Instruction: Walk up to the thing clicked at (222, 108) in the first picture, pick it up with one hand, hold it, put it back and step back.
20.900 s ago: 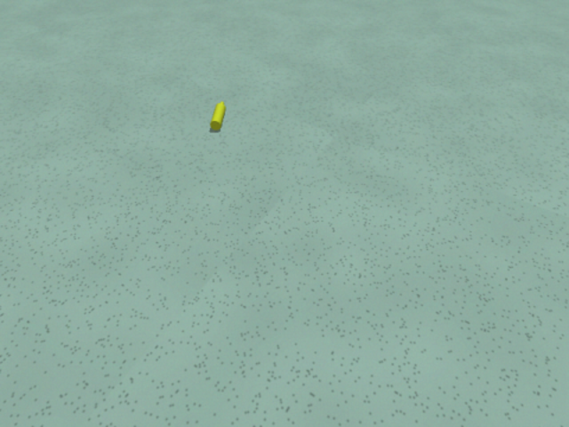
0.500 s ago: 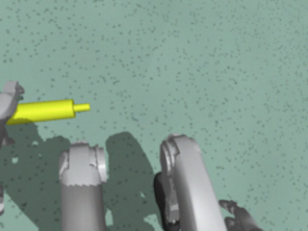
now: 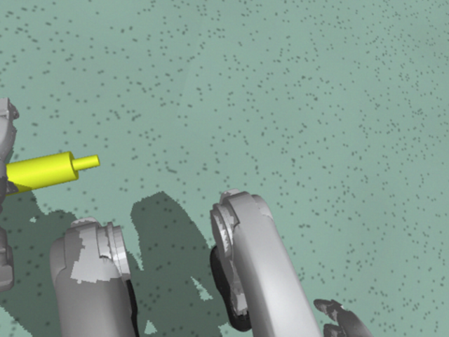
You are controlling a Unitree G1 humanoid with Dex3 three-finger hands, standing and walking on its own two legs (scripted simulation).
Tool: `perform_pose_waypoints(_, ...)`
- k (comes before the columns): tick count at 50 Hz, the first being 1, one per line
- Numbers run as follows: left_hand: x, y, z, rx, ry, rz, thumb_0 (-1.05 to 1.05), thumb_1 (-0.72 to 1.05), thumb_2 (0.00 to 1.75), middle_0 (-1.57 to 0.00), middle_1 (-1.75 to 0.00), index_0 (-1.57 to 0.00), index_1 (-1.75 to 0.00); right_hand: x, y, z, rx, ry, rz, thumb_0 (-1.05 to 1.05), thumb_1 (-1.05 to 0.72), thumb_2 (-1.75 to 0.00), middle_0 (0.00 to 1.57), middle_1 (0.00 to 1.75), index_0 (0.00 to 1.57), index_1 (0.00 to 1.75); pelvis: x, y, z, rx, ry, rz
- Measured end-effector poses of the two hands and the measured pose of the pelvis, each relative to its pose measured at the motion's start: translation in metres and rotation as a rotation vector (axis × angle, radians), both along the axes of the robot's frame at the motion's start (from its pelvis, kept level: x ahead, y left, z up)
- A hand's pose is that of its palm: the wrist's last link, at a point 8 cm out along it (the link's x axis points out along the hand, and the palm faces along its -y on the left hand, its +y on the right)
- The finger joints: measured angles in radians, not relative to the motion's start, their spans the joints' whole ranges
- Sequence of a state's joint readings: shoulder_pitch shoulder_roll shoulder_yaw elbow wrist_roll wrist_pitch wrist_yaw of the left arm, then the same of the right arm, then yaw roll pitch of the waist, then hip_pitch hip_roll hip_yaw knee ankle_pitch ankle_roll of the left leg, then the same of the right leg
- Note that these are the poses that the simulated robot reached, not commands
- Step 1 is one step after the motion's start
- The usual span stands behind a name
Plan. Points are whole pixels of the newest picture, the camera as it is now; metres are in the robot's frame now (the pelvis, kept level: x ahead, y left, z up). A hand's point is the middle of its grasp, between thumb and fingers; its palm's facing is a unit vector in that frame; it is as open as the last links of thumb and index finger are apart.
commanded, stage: approach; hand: left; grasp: from above
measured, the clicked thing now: (37, 173) +0.45 +0.29 -0.29
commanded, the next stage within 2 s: rest palm in 0.44 s
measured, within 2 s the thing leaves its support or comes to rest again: neither
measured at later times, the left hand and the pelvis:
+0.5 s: hand out of the picture +0.44 +0.33 -0.17, palm faces -0.35 -0.06 -0.93, open 13.8 cm; pelvis +0.00 +0.00 -0.01, yaw +0 degrees
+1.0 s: hand (12, 183) +0.42 +0.31 -0.23, palm faces -0.45 -0.09 -0.89, open 14.1 cm; pelvis +0.00 +0.00 -0.02, yaw -2 degrees
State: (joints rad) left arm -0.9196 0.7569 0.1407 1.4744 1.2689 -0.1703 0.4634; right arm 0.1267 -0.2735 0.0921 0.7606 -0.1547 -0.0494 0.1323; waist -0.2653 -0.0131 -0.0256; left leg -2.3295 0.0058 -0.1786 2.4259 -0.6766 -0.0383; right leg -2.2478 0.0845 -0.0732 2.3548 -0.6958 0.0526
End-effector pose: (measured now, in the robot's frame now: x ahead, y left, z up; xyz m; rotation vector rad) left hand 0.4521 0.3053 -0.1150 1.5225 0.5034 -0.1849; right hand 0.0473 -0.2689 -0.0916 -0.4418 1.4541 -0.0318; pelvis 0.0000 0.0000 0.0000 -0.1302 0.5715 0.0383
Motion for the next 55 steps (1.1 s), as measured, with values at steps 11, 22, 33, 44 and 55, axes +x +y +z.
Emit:
perform_pose_waypoints(11, -0.036, 0.028, -0.010, -0.057, 0.110, -0.032, 0.00, -0.54, 1.01, -0.08, -1.04, -0.09, -1.03, 0.006, 0.006, -0.004, 0.025, 0.056, 0.051, 0.00, -0.91, -0.89, 0.20, 0.30, 0.21, 0.30, 0.000, 0.001, 0.001, -0.008, -0.016, 0.010)
perform_pose_waypoints(22, -0.027, 0.021, -0.008, -0.056, -0.067, -0.084, 0.00, -0.52, 1.03, -0.09, -1.06, -0.10, -1.05, 0.045, -0.001, 0.006, -0.050, -0.060, 0.114, 0.00, -0.91, -0.89, 0.20, 0.30, 0.21, 0.30, -0.001, 0.004, -0.005, -0.018, -0.026, 0.013)
perform_pose_waypoints(33, -0.008, 0.024, -0.001, 0.004, 0.051, -0.007, 0.00, -0.50, 1.05, -0.09, -1.08, -0.10, -1.07, 0.030, 0.006, 0.006, -0.014, -0.058, 0.076, 0.00, -0.91, -0.89, 0.20, 0.30, 0.20, 0.30, -0.002, 0.006, 0.001, -0.022, -0.008, 0.010)
perform_pose_waypoints(44, -0.031, 0.013, -0.045, -0.108, 0.090, -0.075, 0.00, -0.51, 0.99, -0.08, -1.05, -0.09, -1.03, -0.007, 0.011, 0.007, -0.017, 0.068, 0.103, 0.00, -0.90, -0.89, 0.20, 0.30, 0.21, 0.30, -0.004, 0.004, -0.008, -0.032, -0.051, -0.004)
perform_pose_waypoints(55, -0.023, 0.006, -0.067, -0.050, -0.012, -0.082, 0.00, -0.51, 1.00, -0.08, -1.00, -0.08, -1.00, 0.000, 0.004, 0.004, -0.045, 0.060, 0.185, 0.00, -0.89, -0.89, 0.20, 0.30, 0.21, 0.30, -0.001, 0.005, -0.023, -0.045, -0.066, -0.022)
